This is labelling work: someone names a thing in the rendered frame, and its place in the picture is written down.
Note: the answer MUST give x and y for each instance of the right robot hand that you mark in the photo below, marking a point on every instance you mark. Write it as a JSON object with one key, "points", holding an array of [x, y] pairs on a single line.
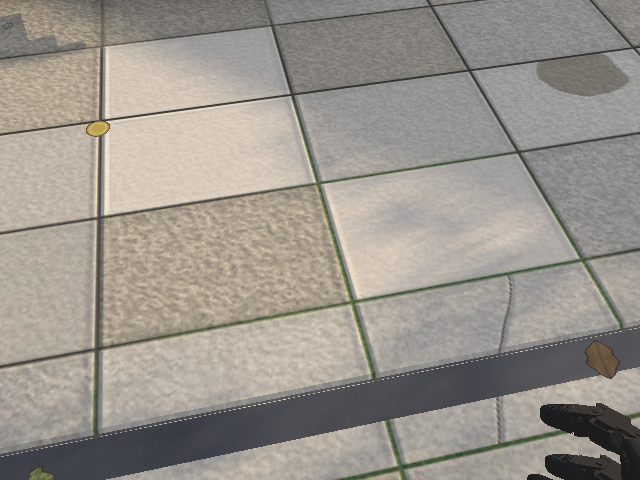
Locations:
{"points": [[605, 427]]}

